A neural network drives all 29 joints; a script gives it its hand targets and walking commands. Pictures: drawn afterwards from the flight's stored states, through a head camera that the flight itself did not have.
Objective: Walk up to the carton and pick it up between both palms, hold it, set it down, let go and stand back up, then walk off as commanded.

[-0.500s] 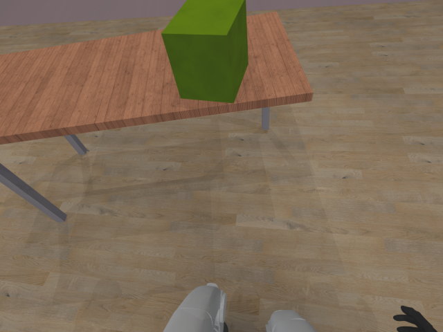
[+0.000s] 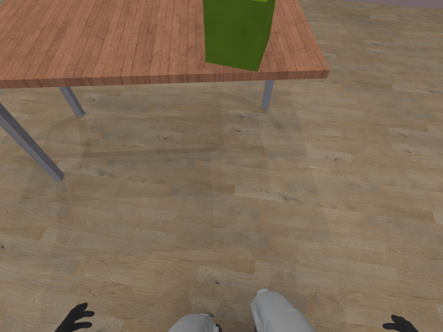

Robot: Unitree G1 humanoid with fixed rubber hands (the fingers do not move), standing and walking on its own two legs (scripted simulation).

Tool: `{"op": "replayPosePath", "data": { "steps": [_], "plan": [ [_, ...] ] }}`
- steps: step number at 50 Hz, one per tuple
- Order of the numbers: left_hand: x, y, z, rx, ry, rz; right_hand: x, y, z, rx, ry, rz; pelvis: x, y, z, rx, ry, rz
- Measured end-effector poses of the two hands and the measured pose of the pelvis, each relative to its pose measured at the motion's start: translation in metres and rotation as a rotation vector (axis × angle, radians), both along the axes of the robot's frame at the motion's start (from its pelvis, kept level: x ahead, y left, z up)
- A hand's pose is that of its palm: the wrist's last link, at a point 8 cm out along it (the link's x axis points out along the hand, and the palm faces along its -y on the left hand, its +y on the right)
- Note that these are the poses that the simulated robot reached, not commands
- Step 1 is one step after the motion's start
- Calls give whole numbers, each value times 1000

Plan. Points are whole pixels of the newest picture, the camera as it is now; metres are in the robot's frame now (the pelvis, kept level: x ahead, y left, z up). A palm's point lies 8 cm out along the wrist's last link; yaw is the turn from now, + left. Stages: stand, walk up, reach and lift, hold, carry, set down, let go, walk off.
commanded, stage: walk off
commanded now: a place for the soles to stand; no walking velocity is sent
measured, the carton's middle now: (241, 18) +1.00 -0.05 +0.01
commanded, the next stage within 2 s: stand in 0.40 s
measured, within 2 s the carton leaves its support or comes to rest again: neither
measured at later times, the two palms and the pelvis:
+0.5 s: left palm out of the picture +0.04 +0.29 -0.09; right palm out of the picture +0.07 -0.35 -0.09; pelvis -0.01 -0.04 +0.00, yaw +0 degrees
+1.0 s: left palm (97, 320) +0.14 +0.24 -0.08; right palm out of the picture +0.09 -0.38 -0.09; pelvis +0.01 -0.07 +0.00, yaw -1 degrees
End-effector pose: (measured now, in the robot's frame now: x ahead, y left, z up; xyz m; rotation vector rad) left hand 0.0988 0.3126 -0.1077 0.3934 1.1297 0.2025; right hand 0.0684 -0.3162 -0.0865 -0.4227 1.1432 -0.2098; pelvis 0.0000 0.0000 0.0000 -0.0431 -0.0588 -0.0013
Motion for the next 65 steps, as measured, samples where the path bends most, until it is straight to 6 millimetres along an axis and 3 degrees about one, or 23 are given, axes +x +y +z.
{"op": "replayPosePath", "data": {
  "steps": [9, 16, 26, 30, 35, 43, 65],
  "plan": [
    [-67, 20, 2, -10, 120, 17, -6, 13, 15, -20, -52, 4, -12, 12, 8, -12, 23, -4],
    [-78, 12, 7, -1, 117, 19, -5, 5, 13, -5, -79, 7, -15, 2, 8, 1, 25, -5],
    [-61, -31, 19, 46, 31, 2, 6, -36, -11, 61, -107, 5, -9, -43, -2, 59, 16, -3],
    [-45, -47, 29, 57, -3, -7, 8, -50, -15, 82, -93, 2, -4, -58, 2, 73, 17, -6],
    [-9, -55, 35, 59, -67, -33, 10, -63, -14, 72, -71, 7, 1, -63, 3, 77, 30, -5],
    [33, -62, 31, 18, -141, -57, 16, -64, -2, 39, -100, 1, 7, -62, 4, 62, 39, -16],
    [48, -69, 34, 10, -176, -69, 26, -67, -1, 39, -123, -3, 10, -67, 3, 62, 41, -19]
  ]
}}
